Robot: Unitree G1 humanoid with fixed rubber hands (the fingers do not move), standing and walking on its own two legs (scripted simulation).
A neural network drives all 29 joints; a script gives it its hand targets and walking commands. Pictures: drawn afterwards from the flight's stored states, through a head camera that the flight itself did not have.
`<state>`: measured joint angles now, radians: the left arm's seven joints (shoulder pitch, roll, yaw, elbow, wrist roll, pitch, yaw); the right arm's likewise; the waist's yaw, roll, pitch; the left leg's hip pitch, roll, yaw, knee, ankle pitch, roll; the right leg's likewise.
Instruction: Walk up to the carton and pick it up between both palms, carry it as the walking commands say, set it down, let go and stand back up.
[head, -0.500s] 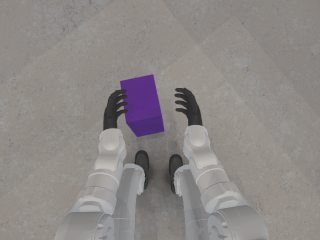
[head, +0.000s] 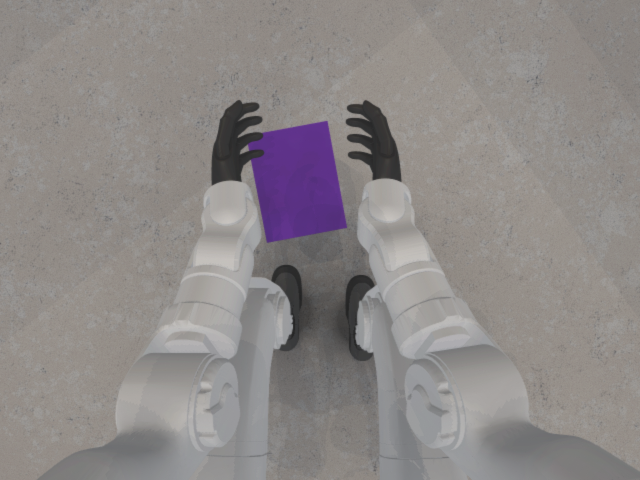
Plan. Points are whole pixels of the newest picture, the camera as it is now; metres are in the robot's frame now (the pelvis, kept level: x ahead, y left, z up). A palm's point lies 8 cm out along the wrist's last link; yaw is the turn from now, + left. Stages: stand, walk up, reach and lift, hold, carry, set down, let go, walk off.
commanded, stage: set down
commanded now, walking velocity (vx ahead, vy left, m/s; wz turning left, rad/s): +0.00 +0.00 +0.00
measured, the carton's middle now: (299, 188) +0.43 +0.05 -0.51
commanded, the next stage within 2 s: none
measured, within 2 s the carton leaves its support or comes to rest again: neither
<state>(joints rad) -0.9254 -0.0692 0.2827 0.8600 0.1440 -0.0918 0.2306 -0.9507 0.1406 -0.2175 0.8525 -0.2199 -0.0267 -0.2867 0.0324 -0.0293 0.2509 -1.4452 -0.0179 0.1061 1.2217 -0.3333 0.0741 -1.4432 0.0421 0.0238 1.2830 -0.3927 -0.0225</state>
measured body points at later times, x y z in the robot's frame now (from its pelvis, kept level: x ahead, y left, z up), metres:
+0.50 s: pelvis +0.00 +0.00 -0.07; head +0.35 +0.01 +0.22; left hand +0.47 +0.13 -0.25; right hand +0.47 -0.05 -0.26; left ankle +0.11 +0.08 -0.60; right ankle +0.09 -0.10 -0.60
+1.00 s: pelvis -0.01 +0.00 -0.13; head +0.36 +0.02 +0.12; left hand +0.50 +0.13 -0.32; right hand +0.50 -0.04 -0.32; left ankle +0.11 +0.08 -0.60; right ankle +0.09 -0.10 -0.60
